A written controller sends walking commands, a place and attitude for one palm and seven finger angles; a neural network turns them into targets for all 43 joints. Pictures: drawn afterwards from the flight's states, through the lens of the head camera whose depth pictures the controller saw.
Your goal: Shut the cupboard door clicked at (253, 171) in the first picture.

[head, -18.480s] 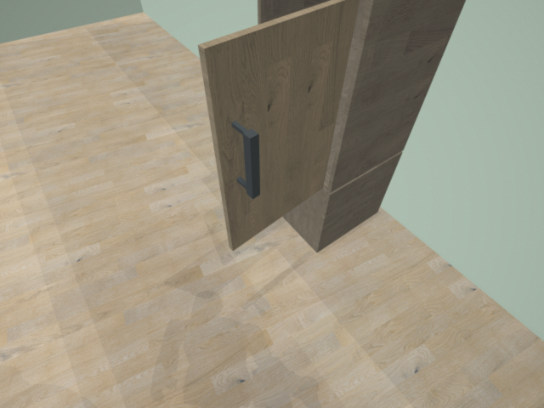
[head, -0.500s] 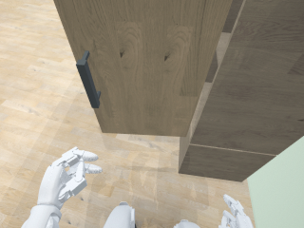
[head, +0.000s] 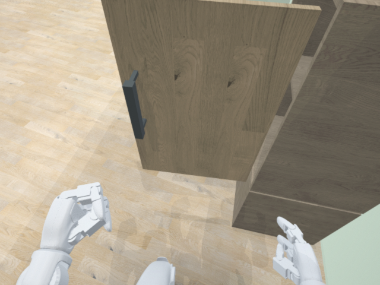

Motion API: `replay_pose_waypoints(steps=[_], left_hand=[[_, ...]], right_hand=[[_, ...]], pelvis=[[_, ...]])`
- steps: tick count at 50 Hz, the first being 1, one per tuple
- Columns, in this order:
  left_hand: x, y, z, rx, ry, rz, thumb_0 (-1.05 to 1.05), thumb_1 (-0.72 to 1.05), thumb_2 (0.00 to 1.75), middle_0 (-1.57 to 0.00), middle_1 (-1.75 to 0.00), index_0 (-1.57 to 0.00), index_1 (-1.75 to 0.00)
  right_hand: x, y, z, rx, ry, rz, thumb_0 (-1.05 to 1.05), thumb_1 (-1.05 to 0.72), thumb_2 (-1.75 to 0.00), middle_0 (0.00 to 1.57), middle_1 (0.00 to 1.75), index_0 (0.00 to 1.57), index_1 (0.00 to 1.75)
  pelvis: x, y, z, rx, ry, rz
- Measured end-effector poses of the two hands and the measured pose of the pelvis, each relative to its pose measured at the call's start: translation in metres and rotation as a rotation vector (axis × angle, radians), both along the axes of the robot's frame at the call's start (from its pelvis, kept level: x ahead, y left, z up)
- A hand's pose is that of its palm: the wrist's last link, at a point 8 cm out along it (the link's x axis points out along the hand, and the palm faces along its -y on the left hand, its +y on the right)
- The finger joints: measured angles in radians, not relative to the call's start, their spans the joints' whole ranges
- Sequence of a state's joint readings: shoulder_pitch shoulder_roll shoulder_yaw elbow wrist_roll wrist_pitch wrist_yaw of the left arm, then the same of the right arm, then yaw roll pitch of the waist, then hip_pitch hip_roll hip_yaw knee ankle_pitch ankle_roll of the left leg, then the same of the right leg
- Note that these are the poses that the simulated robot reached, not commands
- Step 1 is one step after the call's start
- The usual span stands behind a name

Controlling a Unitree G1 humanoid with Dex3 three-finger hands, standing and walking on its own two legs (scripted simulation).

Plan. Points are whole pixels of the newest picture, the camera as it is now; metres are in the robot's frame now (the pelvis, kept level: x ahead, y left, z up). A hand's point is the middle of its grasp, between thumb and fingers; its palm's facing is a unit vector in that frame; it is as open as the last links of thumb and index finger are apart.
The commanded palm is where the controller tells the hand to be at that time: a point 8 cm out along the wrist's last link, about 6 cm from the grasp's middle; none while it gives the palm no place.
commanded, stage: raise the hand and make a fist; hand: left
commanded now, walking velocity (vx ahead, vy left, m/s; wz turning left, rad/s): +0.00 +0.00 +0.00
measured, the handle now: (137, 106) +0.50 +0.18 +0.08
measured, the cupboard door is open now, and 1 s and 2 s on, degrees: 95 95 95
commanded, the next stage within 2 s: bring the fist close to the handle in 0.58 s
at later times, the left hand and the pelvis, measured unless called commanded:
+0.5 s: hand (119, 213) +0.23 +0.15 +0.08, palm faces -0.07 -1.00 -0.04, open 3.1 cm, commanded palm +0.21 +0.21 +0.08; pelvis +0.01 -0.03 +0.01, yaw -1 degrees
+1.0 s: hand (126, 183) +0.29 +0.15 +0.08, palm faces -0.10 -0.99 -0.03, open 3.1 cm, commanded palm +0.28 +0.21 +0.08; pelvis +0.01 -0.02 +0.00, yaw +0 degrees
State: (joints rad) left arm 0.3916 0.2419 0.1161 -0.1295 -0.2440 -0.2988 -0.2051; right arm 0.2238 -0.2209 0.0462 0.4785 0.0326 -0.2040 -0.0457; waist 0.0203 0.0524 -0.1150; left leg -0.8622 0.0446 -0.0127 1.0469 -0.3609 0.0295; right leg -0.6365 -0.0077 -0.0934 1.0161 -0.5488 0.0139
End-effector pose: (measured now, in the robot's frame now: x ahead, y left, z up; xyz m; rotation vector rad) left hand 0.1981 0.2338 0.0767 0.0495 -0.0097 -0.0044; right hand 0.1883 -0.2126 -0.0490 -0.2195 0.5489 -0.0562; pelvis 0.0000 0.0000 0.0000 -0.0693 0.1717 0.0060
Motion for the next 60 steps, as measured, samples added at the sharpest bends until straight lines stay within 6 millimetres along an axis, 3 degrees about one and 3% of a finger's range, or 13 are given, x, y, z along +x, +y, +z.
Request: replay_pose_waypoints(steps=[3,5,13,20,23,29,38,45,54,60], left_hand=[[0.001,-0.012,-0.016,-0.010,0.096,-0.073,0.01,0.91,0.90,-1.26,-1.46,-1.26,-1.46],[0.000,-0.015,-0.017,-0.007,0.118,-0.091,0.01,0.90,0.90,-1.27,-1.47,-1.27,-1.47],[0.006,0.002,0.027,0.030,-0.065,0.009,0.01,0.90,0.90,-1.30,-1.49,-1.30,-1.49],[0.011,-0.026,-0.010,-0.033,0.123,-0.106,0.01,0.91,0.90,-1.30,-1.50,-1.30,-1.50],[0.012,-0.030,-0.008,-0.020,0.101,-0.103,0.01,0.90,0.90,-1.30,-1.50,-1.30,-1.50],[0.018,-0.017,0.018,0.013,-0.057,-0.008,0.01,0.90,0.90,-1.30,-1.50,-1.30,-1.50],[0.020,-0.030,-0.005,-0.014,0.093,-0.095,0.01,0.90,0.90,-1.30,-1.50,-1.30,-1.50],[0.050,-0.017,0.012,0.000,-0.074,-0.036,0.01,0.90,0.90,-1.30,-1.50,-1.30,-1.50],[0.089,-0.027,-0.003,-0.023,0.067,-0.109,0.01,0.90,0.90,-1.30,-1.50,-1.30,-1.50],[0.114,-0.019,0.009,-0.029,-0.027,-0.037,0.01,0.90,0.90,-1.30,-1.50,-1.30,-1.50]], right_hand=[[-0.005,-0.005,-0.001,-0.006,0.017,-0.002,0.01,-0.90,-0.90,0.21,0.30,0.21,0.30],[-0.010,-0.010,-0.002,-0.010,0.029,-0.016,0.01,-0.90,-0.90,0.21,0.30,0.21,0.30],[-0.029,-0.032,-0.010,-0.007,0.080,-0.056,0.02,-0.90,-0.90,0.21,0.30,0.21,0.30],[-0.036,-0.050,-0.013,-0.016,0.087,-0.097,0.02,-0.90,-0.90,0.21,0.30,0.21,0.30],[-0.035,-0.055,-0.012,-0.027,0.081,-0.110,0.02,-0.90,-0.90,0.21,0.30,0.21,0.30],[-0.026,-0.054,-0.015,-0.012,0.082,-0.095,0.02,-0.90,-0.90,0.20,0.30,0.21,0.30],[-0.012,-0.045,-0.015,0.009,0.063,-0.081,0.02,-0.90,-0.90,0.21,0.30,0.21,0.30],[-0.011,-0.042,-0.022,-0.007,0.081,-0.054,0.02,-0.90,-0.90,0.21,0.30,0.21,0.30],[-0.031,-0.044,-0.023,-0.008,0.143,-0.101,0.02,-0.90,-0.90,0.21,0.30,0.21,0.30],[-0.047,-0.050,-0.025,-0.026,0.197,-0.121,0.01,-0.90,-0.90,0.21,0.30,0.21,0.30]], pelvis=[[-0.001,-0.004,0.001,0.003,-0.004,0.001],[0.000,-0.007,0.003,0.005,-0.010,-0.002],[0.002,-0.018,0.007,0.013,-0.026,-0.002],[0.005,-0.022,0.008,0.029,-0.019,-0.013],[0.007,-0.024,0.007,0.034,-0.018,-0.020],[0.009,-0.028,0.005,0.035,-0.014,-0.016],[0.013,-0.025,0.007,0.040,-0.006,-0.019],[0.008,-0.025,0.000,0.031,0.005,-0.010],[0.009,-0.019,0.008,0.035,0.008,-0.023],[0.009,-0.019,0.009,0.038,0.014,-0.032]])
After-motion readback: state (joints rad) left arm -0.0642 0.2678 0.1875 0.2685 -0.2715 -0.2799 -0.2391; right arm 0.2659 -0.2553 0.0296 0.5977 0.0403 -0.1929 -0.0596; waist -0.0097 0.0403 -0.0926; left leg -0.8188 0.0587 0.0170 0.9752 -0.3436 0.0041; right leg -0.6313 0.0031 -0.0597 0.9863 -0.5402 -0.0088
